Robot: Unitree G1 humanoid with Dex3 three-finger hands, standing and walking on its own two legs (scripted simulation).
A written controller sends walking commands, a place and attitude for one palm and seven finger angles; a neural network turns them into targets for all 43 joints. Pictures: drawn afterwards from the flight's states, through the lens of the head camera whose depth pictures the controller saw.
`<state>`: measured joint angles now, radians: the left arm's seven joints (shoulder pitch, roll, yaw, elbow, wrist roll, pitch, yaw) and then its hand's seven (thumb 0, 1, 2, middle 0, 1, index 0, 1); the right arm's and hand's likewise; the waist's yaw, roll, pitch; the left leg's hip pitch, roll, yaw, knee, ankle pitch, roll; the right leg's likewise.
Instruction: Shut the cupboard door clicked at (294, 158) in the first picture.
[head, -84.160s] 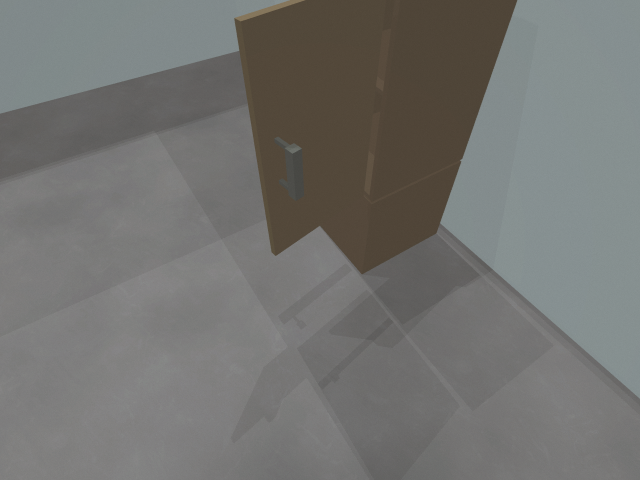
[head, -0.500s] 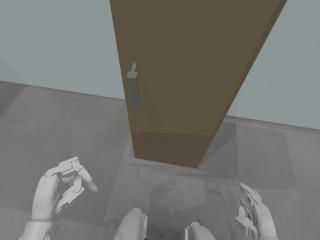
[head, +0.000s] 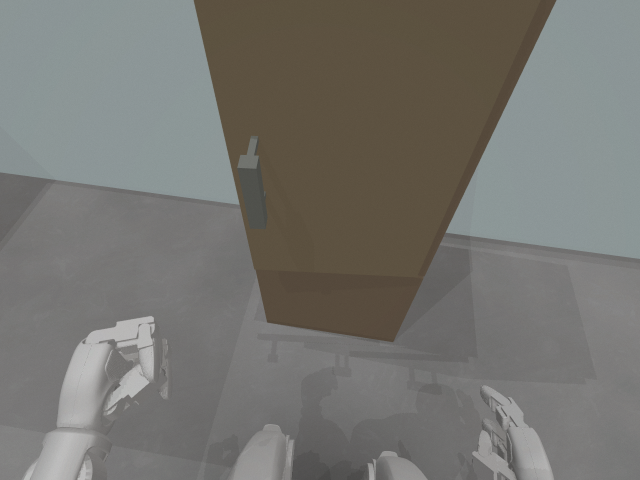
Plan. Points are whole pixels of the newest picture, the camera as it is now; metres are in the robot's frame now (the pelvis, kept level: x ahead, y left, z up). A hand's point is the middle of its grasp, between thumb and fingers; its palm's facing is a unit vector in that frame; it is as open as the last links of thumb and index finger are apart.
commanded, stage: raise the hand and make a fist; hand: left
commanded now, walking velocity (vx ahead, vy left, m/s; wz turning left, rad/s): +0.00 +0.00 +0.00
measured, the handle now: (256, 183) +0.50 +0.13 +0.05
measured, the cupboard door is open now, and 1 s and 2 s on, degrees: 6 6 6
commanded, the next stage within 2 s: bring the fist close to the handle in 0.30 s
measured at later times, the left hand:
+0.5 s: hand (175, 372) +0.23 +0.18 +0.05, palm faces +0.02 -1.00 -0.05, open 3.1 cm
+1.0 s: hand (234, 299) +0.32 +0.13 +0.05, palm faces -0.02 -1.00 -0.01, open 3.1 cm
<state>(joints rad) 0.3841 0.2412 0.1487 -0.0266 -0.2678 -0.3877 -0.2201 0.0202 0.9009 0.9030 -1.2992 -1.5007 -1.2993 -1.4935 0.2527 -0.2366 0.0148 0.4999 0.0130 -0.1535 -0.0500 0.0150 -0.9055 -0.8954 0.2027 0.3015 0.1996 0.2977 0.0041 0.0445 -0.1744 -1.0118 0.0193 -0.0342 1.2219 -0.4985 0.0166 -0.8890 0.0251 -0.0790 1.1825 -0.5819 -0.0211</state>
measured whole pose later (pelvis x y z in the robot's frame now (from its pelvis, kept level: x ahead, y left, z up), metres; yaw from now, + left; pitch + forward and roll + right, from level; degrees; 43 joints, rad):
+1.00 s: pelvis +0.00 +0.00 +0.01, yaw +0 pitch +17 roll -2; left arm 0.00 0.16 0.03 0.25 -0.15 -0.37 -0.05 0.02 0.90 0.90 -1.30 -1.50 -1.30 -1.50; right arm 0.25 -0.23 0.02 0.53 0.00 -0.08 -0.02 0.01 -0.91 -0.90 0.20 0.30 0.20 0.30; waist -0.03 0.04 -0.17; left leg -0.99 0.01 -0.01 1.18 -0.48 0.02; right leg -0.89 0.02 -0.05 1.16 -0.57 -0.02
